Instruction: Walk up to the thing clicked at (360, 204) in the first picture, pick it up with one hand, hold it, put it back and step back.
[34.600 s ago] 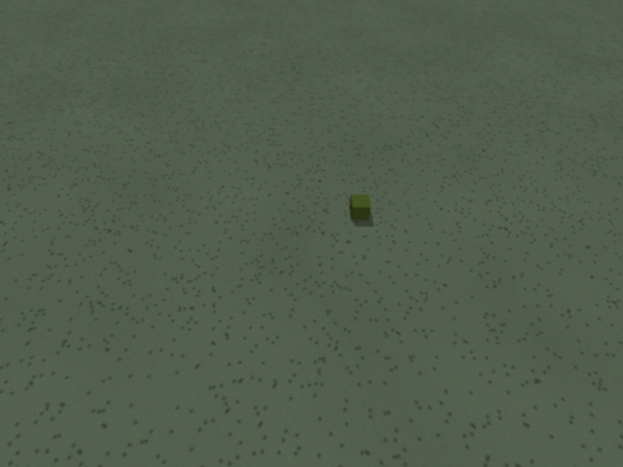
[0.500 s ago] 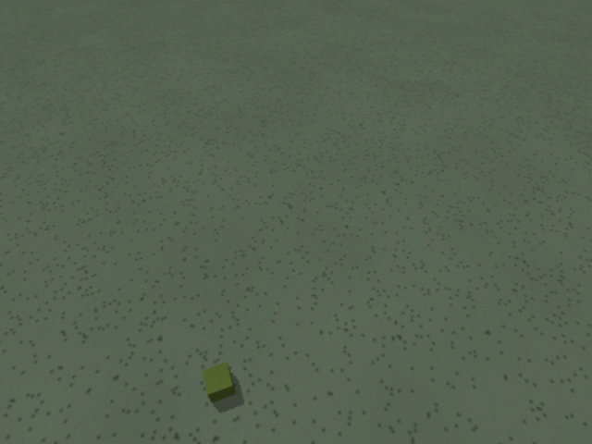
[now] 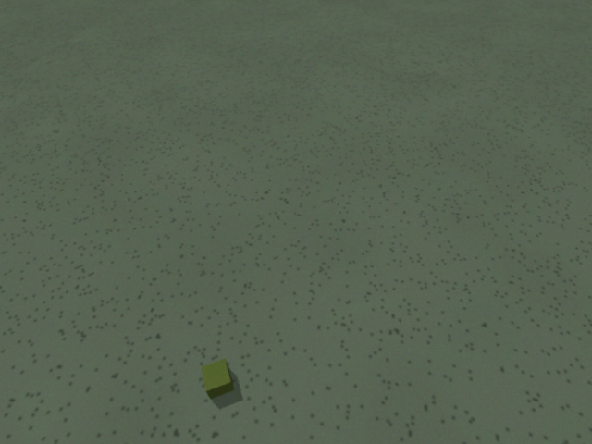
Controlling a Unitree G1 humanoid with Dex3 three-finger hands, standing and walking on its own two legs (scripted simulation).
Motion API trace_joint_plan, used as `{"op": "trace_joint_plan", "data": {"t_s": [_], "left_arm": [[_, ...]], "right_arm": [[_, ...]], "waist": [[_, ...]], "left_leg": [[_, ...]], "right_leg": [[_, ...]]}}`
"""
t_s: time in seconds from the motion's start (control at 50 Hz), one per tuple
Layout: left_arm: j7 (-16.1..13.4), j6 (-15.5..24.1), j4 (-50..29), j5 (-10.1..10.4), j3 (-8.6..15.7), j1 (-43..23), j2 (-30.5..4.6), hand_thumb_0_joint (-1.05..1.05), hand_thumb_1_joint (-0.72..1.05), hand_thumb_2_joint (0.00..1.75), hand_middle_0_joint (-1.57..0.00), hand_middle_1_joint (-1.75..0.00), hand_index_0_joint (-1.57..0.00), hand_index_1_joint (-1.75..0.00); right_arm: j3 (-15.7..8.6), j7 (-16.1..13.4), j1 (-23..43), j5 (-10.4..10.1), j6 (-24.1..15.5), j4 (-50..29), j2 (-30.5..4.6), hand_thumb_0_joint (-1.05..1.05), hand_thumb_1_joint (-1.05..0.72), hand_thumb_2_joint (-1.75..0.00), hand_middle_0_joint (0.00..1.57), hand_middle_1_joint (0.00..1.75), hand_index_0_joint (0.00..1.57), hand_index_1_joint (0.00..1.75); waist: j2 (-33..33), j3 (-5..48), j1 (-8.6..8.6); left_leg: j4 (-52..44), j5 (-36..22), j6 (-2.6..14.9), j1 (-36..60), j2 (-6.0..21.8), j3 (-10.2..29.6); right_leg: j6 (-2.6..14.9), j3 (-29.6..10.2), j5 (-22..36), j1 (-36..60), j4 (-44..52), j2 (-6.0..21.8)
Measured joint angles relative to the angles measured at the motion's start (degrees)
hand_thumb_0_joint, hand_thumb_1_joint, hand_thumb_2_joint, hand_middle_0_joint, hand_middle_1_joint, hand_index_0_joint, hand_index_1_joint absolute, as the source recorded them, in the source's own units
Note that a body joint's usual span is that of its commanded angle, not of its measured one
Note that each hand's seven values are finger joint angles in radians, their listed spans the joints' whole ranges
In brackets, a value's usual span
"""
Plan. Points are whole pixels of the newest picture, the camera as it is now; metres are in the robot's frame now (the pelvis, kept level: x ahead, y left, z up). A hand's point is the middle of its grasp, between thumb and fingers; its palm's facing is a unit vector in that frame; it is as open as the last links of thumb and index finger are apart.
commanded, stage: stand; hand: left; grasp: from above
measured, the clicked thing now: (217, 378) +0.45 +0.26 -0.74
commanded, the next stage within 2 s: step back in 1.34 s
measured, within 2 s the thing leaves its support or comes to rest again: neither
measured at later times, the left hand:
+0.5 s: hand out of the picture +0.09 +0.24 -0.16, palm faces +0.00 -0.94 -0.33, open 7.4 cm
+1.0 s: hand out of the picture +0.08 +0.24 -0.16, palm faces -0.01 -0.94 -0.33, open 7.4 cm
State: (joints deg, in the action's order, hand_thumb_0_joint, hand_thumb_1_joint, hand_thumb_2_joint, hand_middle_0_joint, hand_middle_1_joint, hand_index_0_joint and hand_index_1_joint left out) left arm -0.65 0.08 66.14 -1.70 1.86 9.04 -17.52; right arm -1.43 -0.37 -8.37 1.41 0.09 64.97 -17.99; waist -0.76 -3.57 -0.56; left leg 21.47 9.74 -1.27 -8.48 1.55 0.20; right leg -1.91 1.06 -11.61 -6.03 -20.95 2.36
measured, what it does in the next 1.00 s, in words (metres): stands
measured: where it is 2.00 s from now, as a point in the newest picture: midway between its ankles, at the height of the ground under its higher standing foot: outside the picture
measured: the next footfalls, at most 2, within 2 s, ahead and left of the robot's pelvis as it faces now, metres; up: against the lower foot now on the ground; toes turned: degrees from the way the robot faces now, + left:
left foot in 1.94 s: -0.09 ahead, +0.11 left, +0.00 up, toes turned -1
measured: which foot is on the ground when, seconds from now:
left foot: down 0.00-1.00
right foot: down 0.00-1.00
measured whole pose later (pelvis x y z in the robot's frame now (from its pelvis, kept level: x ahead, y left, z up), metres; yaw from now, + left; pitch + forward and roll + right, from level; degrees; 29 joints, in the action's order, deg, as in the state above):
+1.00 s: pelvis +0.01 +0.00 +0.00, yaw -1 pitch -3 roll +0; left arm 0.1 0.2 65.9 -1.1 1.6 6.4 -18.7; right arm -0.7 0.0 -6.3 1.1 -0.5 65.8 -18.8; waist -0.2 -3.1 -0.2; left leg 19.0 9.7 -1.6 -6.8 2.0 -0.7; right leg -1.7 0.3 -11.5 -5.0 -18.9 2.0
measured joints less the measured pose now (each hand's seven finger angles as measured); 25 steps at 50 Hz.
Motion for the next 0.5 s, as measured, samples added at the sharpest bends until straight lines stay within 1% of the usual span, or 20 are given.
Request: {"op": "trace_joint_plan", "data": {"t_s": [0.24,0.5], "left_arm": [[0.14,0.09,0.14,0.43,-0.11,-1.82,0.28,0.01,0.9,0.9,-0.2,-0.3,-0.21,-0.3],[0.38,0.14,-0.15,0.43,-0.01,-3.19,-0.35,0.01,0.9,0.9,-0.2,-0.3,-0.21,-0.3]], "right_arm": [[0.65,-0.18,1.17,-0.21,-0.46,0.55,-0.11,0.0,-0.91,-0.9,0.2,0.3,0.2,0.3],[0.71,-0.01,2.1,-0.23,-0.59,0.59,-0.38,0.0,-0.91,-0.9,0.2,0.3,0.2,0.3]], "waist": [[0.05,-0.06,0.07],[0.2,0.5,0.31]], "left_leg": [[-1.22,0.13,-0.18,1.07,0.21,-0.4],[-1.95,0.03,-0.28,1.49,0.32,-0.59]], "right_leg": [[0.12,-0.34,-0.08,0.8,1.04,-0.19],[0.2,-0.5,0.0,1.07,1.62,-0.29]]}}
